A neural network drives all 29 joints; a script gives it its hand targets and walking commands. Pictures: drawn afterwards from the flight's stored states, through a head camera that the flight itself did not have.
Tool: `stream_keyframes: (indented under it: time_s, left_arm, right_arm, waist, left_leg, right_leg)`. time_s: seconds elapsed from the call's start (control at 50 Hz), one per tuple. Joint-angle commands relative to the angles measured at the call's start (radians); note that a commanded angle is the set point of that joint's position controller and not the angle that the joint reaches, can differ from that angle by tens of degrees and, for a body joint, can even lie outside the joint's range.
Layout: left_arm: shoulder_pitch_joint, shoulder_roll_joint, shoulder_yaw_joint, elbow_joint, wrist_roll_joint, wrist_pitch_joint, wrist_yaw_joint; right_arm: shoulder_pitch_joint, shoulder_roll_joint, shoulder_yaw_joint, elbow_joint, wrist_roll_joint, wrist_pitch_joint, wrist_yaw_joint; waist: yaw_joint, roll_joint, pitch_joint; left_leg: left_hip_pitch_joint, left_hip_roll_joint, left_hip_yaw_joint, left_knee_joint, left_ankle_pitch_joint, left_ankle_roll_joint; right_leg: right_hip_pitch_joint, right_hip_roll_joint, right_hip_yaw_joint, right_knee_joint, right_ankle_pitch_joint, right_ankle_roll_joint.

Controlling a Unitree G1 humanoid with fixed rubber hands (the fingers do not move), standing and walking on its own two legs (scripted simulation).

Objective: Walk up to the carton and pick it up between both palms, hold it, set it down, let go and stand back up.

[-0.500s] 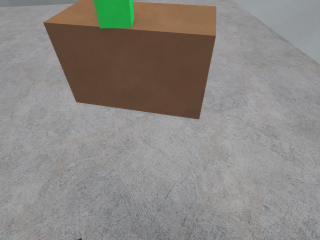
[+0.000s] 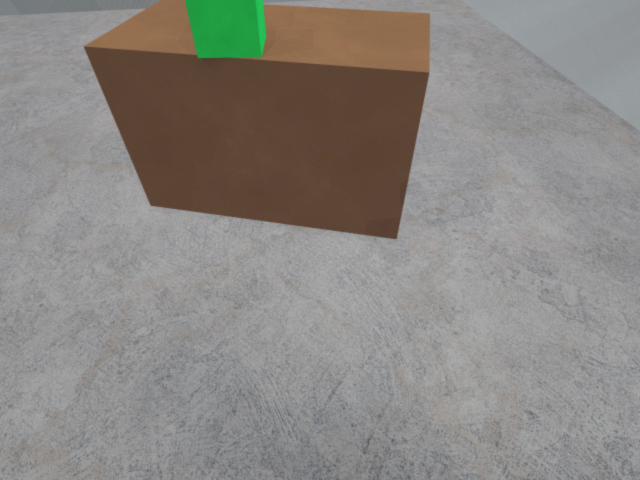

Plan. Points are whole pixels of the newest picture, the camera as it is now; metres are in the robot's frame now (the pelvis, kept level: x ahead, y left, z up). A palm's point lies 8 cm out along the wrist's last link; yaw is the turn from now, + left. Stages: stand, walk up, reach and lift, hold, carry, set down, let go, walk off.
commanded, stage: stand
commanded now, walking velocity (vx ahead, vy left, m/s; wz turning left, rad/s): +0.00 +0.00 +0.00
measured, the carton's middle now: (227, 5) +1.47 +0.35 +0.10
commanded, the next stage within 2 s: walk up in 0.20 s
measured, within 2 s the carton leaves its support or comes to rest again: neither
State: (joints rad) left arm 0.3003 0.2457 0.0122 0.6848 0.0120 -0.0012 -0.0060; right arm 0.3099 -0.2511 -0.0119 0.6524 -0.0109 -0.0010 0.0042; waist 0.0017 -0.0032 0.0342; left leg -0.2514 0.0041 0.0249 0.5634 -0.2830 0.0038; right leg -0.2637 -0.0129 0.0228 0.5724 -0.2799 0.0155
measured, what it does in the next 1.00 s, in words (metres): walks ahead: left foot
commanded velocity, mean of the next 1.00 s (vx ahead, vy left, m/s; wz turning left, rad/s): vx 0.00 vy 0.00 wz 0.00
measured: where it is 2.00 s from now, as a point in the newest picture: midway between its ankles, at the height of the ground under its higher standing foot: (252, 387)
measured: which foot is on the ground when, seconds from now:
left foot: down 0.00-0.44, up 0.46-0.70, down 0.72-1.00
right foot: down 0.00-0.70, up 0.72-1.00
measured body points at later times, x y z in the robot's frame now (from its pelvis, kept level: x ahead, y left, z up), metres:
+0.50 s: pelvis +0.01 +0.01 +0.00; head +0.01 +0.00 +0.45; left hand +0.08 +0.27 -0.11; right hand +0.10 -0.26 -0.11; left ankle +0.01 +0.12 -0.71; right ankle +0.01 -0.13 -0.73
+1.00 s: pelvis +0.15 +0.13 +0.00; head +0.16 +0.11 +0.45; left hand +0.33 +0.36 -0.09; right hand +0.10 -0.14 -0.13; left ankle +0.12 +0.22 -0.73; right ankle +0.26 -0.01 -0.70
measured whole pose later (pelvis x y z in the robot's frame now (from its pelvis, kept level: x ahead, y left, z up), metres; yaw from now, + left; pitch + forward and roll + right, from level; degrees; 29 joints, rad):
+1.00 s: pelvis +0.15 +0.13 +0.00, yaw -8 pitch -2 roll +1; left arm 0.28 0.25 0.06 0.63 0.03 -0.03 -0.03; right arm 0.49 -0.30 -0.04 0.75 -0.05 -0.03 0.02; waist -0.08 0.01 0.05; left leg -0.10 0.02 0.19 0.50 -0.36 0.04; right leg -0.53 -0.04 -0.03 0.79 -0.26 -0.01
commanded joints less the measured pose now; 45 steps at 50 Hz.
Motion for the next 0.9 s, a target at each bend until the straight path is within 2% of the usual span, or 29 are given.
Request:
stream_keyframes:
  time_s: [0.0,0.36,0.38,0.4,0.42,0.44,0.46,0.48,0.5,0.54,0.56,0.6,0.62,0.64,0.66,0.68,0.7,0.72,0.74,0.76,0.78,0.8,0.82,0.84,0.88]
  left_arm:
    - [0.000,0.128,0.037,-0.088,-0.001,-0.021,0.006]
    - [0.010,0.133,0.033,-0.067,-0.001,-0.020,0.008]
    - [0.151,0.170,0.085,-0.055,0.039,-0.030,0.003]
    - [0.164,0.221,0.100,-0.048,0.045,-0.036,0.005]
    - [0.179,0.252,0.113,-0.042,0.045,-0.039,0.008]
    - [0.190,0.272,0.121,-0.032,0.050,-0.042,0.016]
    - [0.195,0.260,0.122,-0.023,0.058,-0.049,0.028]
    - [0.181,0.245,0.116,-0.011,0.062,-0.056,0.037]
    - [0.143,0.239,0.114,-0.006,0.066,-0.063,0.041]
    - [0.069,0.235,0.115,-0.002,0.064,-0.071,0.041]
    - [0.051,0.233,0.116,0.003,0.059,-0.073,0.038]
    - [0.024,0.234,0.118,0.006,0.050,-0.071,0.029]
    - [-0.001,0.237,0.118,-0.001,0.047,-0.066,0.022]
    - [-0.039,0.239,0.115,-0.010,0.046,-0.058,0.017]
    - [-0.048,0.215,0.105,-0.019,0.050,-0.049,0.013]
    - [0.000,0.142,0.080,-0.025,0.053,-0.040,0.012]
    - [0.010,0.032,0.034,-0.067,0.055,-0.042,0.010]
    - [0.040,0.043,0.036,-0.135,0.026,-0.046,0.022]
    - [-0.026,0.117,0.051,-0.148,0.034,-0.038,0.028]
    - [-0.010,0.151,0.065,-0.129,0.038,-0.032,0.024]
    - [0.030,0.163,0.072,-0.101,0.034,-0.027,0.017]
    - [0.064,0.166,0.079,-0.077,0.029,-0.026,0.008]
    - [0.091,0.148,0.081,-0.072,0.025,-0.028,-0.006]
    - [0.090,0.127,0.079,-0.077,0.020,-0.030,-0.018]
    - [0.047,0.104,0.076,-0.101,0.010,-0.034,-0.028]
  right_arm:
    - [0.000,-0.127,-0.039,-0.080,0.001,-0.024,-0.006]
    - [0.011,-0.132,-0.035,-0.058,0.002,-0.022,-0.007]
    - [0.034,-0.188,-0.080,-0.083,-0.064,-0.020,0.021]
    - [0.019,-0.160,-0.078,-0.104,-0.068,-0.018,0.035]
    - [-0.007,-0.116,-0.065,-0.126,-0.062,-0.018,0.051]
    - [-0.047,-0.096,-0.057,-0.147,-0.052,-0.017,0.063]
    - [-0.083,-0.127,-0.069,-0.161,-0.057,-0.017,0.063]
    - [-0.081,-0.142,-0.078,-0.164,-0.054,-0.017,0.062]
    - [-0.067,-0.137,-0.083,-0.164,-0.049,-0.018,0.065]
    - [-0.047,-0.117,-0.088,-0.163,-0.042,-0.023,0.081]
    - [-0.042,-0.107,-0.090,-0.164,-0.038,-0.023,0.087]
    - [-0.007,-0.099,-0.096,-0.159,-0.034,-0.020,0.091]
    - [0.043,-0.098,-0.101,-0.146,-0.033,-0.019,0.087]
    - [0.128,-0.102,-0.107,-0.121,-0.032,-0.020,0.080]
    - [0.227,-0.128,-0.122,-0.089,-0.035,-0.023,0.067]
    - [0.335,-0.180,-0.139,-0.054,-0.042,-0.031,0.050]
    - [0.458,-0.255,-0.141,-0.043,-0.058,-0.046,0.034]
    - [0.333,-0.350,-0.135,-0.094,-0.060,-0.058,0.018]
    - [0.216,-0.351,-0.130,-0.080,-0.035,-0.055,0.010]
    - [0.141,-0.307,-0.112,-0.071,-0.029,-0.056,0.008]
    - [0.100,-0.264,-0.099,-0.064,-0.037,-0.053,0.006]
    - [0.078,-0.227,-0.086,-0.057,-0.045,-0.052,0.005]
    - [0.075,-0.210,-0.077,-0.040,-0.045,-0.055,0.005]
    - [0.086,-0.206,-0.073,-0.021,-0.043,-0.059,0.004]
    - [0.104,-0.203,-0.070,0.005,-0.037,-0.060,0.004]
  waist:
    - [0.000,-0.001,-0.021]
    - [-0.001,-0.001,-0.016]
    - [0.016,0.059,-0.130]
    - [0.020,-0.002,0.002]
    - [0.044,-0.098,0.094]
    - [0.071,-0.180,0.144]
    - [0.080,-0.133,0.143]
    - [0.071,-0.080,0.107]
    - [0.051,-0.074,0.072]
    - [0.036,-0.146,0.044]
    - [0.032,-0.182,0.042]
    - [0.011,-0.206,0.036]
    - [-0.016,-0.192,0.029]
    - [-0.064,-0.146,0.022]
    - [-0.114,-0.056,0.008]
    - [-0.160,0.105,-0.039]
    - [-0.226,0.331,-0.072]
    - [-0.143,0.333,-0.005]
    - [-0.095,0.174,0.093]
    - [-0.058,0.108,0.153]
    - [-0.035,0.070,0.175]
    - [-0.024,0.071,0.159]
    - [-0.016,0.100,0.143]
    - [-0.015,0.118,0.138]
    - [-0.030,0.123,0.140]
  left_leg:
    - [-0.010,0.086,-0.101,-0.116,0.055,0.031]
    - [-0.004,0.088,-0.099,-0.125,0.057,0.031]
    - [-0.001,0.064,-0.053,-0.009,-0.460,0.060]
    - [-0.171,0.074,-0.079,0.074,-0.506,0.065]
    - [-0.339,0.058,-0.043,0.169,-0.399,0.052]
    - [-0.473,0.037,-0.005,0.322,-0.275,0.030]
    - [-0.558,0.079,-0.063,0.397,-0.237,0.016]
    - [-0.550,0.097,-0.087,0.422,-0.199,0.005]
    - [-0.511,0.106,-0.090,0.403,-0.180,-0.007]
    - [-0.384,0.099,-0.053,0.335,-0.148,-0.024]
    - [-0.315,0.091,-0.034,0.300,-0.129,-0.025]
    - [-0.162,0.076,0.000,0.228,-0.104,-0.014]
    - [-0.044,0.059,0.028,0.190,-0.081,-0.005]
    - [0.106,0.031,0.079,0.133,-0.024,0.000]
    - [0.248,-0.007,0.130,0.092,-0.007,-0.001]
    - [0.382,-0.015,0.104,0.059,-0.120,0.010]
    - [0.397,0.218,-0.254,-0.089,-0.443,0.073]
    - [0.251,0.427,-0.771,-0.400,-0.655,0.188]
    - [0.120,0.482,-0.854,-0.482,-0.813,0.260]
    - [0.063,0.460,-0.752,-0.449,-0.774,0.269]
    - [0.017,0.409,-0.585,-0.400,-0.642,0.258]
    - [-0.031,0.352,-0.430,-0.373,-0.523,0.232]
    - [-0.073,0.316,-0.314,-0.376,-0.417,0.220]
    - [-0.088,0.303,-0.248,-0.378,-0.338,0.219]
    - [-0.058,0.285,-0.161,-0.375,-0.243,0.220]
  right_leg:
    - [-0.003,-0.066,0.078,-0.102,0.080,-0.042]
    - [-0.001,-0.065,0.082,-0.110,0.086,-0.041]
    - [0.038,-0.078,0.171,-0.086,-0.443,-0.111]
    - [0.000,-0.151,0.313,-0.143,-0.590,-0.165]
    - [0.040,-0.242,0.479,-0.260,-0.667,-0.236]
    - [0.099,-0.335,0.625,-0.369,-0.685,-0.299]
    - [0.149,-0.364,0.660,-0.390,-0.642,-0.309]
    - [0.154,-0.348,0.620,-0.378,-0.596,-0.289]
    - [0.152,-0.321,0.550,-0.362,-0.545,-0.266]
    - [0.086,-0.246,0.372,-0.345,-0.420,-0.225]
    - [0.039,-0.214,0.305,-0.337,-0.383,-0.210]
    - [-0.070,-0.179,0.220,-0.305,-0.365,-0.191]
    - [-0.152,-0.165,0.185,-0.269,-0.382,-0.184]
    - [-0.253,-0.144,0.148,-0.194,-0.433,-0.177]
    - [-0.340,-0.111,0.121,-0.069,-0.499,-0.163]
    - [-0.424,-0.038,0.057,0.193,-0.529,-0.129]
    - [-0.544,0.063,-0.004,0.624,-0.469,-0.074]
    - [-0.634,0.085,0.135,0.729,-0.386,-0.054]
    - [-0.644,-0.018,0.170,0.776,-0.290,-0.054]
    - [-0.637,-0.059,0.133,0.768,-0.184,-0.044]
    - [-0.578,-0.085,0.103,0.700,-0.113,-0.028]
    - [-0.489,-0.086,0.089,0.609,-0.092,-0.017]
    - [-0.407,-0.078,0.066,0.549,-0.079,-0.008]
    - [-0.361,-0.071,0.045,0.493,-0.070,-0.004]
    - [-0.331,-0.066,0.011,0.363,-0.033,-0.010]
